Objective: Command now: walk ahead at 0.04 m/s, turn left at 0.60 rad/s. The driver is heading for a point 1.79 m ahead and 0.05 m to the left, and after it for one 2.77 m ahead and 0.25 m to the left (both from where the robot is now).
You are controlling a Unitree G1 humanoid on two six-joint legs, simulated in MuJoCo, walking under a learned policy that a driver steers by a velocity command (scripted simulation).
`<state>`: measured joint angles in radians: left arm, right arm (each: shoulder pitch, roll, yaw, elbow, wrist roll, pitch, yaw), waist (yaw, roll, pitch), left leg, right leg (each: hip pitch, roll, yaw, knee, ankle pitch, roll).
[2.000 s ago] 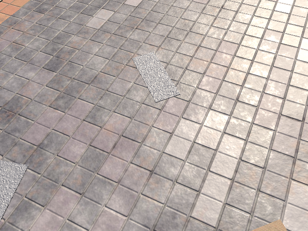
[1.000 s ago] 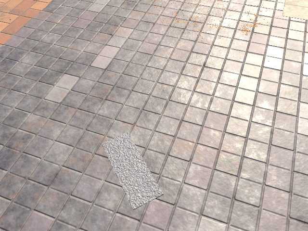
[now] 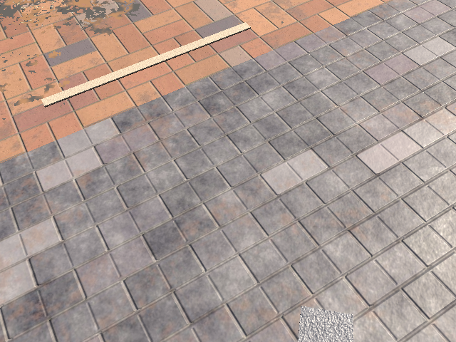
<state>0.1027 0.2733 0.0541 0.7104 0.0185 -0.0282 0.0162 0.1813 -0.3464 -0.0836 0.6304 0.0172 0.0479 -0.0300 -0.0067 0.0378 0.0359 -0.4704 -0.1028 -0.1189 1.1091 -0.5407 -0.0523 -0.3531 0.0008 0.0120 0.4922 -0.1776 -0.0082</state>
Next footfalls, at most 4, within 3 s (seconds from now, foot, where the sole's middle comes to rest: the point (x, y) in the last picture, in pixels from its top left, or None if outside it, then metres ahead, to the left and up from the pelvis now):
0.28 left None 0.03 0.15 -0.77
0.70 right None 0.08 -0.08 -0.77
2.66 left None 0.09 0.18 -0.77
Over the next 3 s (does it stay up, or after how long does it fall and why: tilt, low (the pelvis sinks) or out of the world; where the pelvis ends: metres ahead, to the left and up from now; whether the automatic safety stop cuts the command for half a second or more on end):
stays up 0.19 0.12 0.00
